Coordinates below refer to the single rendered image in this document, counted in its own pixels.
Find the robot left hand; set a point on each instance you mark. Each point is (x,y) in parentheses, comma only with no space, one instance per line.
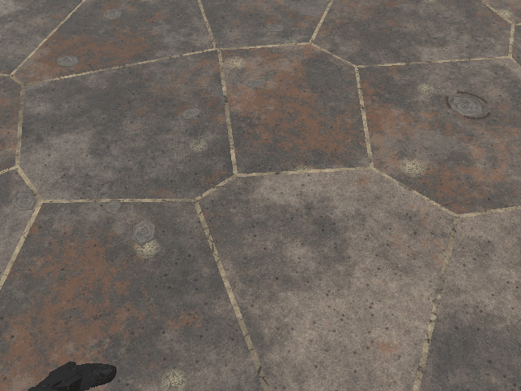
(72,377)

